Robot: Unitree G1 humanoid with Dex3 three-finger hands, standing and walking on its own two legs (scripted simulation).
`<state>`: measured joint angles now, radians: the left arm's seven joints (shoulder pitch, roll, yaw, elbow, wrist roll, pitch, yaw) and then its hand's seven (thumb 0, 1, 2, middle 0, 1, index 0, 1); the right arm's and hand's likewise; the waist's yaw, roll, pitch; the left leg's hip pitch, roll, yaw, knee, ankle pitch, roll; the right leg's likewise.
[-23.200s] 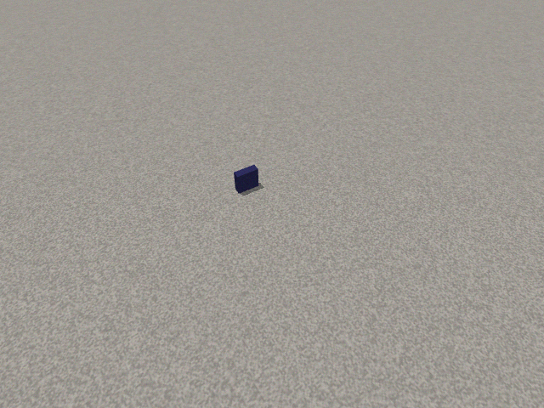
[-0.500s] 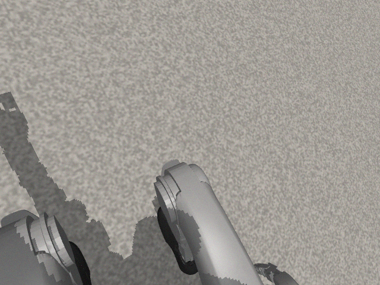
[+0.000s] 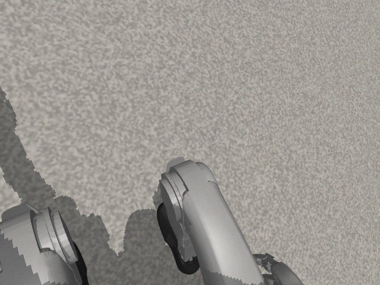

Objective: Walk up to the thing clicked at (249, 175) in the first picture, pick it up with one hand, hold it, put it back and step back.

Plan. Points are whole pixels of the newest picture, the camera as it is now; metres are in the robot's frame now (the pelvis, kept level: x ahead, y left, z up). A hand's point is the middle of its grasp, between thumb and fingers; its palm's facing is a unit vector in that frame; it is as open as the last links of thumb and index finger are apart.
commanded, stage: rest palm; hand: left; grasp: from above
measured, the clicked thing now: out of the picture +0.54 +0.33 -0.27
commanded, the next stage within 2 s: close in 1.76 s
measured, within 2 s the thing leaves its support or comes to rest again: neither
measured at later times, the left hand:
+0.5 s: hand out of the picture +0.51 +0.31 -0.21, palm faces -0.47 -0.09 -0.88, open 13.1 cm
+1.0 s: hand out of the picture +0.52 +0.31 -0.23, palm faces -0.45 -0.10 -0.89, open 13.2 cm
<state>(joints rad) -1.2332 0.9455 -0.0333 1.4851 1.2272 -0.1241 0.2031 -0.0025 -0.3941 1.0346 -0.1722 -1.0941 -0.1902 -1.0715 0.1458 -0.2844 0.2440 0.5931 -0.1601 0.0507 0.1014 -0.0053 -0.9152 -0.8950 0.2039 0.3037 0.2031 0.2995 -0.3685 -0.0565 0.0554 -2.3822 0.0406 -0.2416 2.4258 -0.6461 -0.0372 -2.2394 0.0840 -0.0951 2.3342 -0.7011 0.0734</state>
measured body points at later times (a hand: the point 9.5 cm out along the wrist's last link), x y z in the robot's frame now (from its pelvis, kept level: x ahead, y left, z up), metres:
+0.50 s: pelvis +0.00 +0.00 -0.01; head +0.28 +0.11 +0.32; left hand +0.53 +0.31 -0.16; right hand +0.03 -0.25 -0.08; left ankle +0.07 +0.14 -0.29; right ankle +0.10 -0.13 -0.29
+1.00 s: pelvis +0.00 +0.00 -0.01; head +0.29 +0.11 +0.31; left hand +0.54 +0.32 -0.18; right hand +0.04 -0.25 -0.07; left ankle +0.07 +0.14 -0.29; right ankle +0.10 -0.13 -0.29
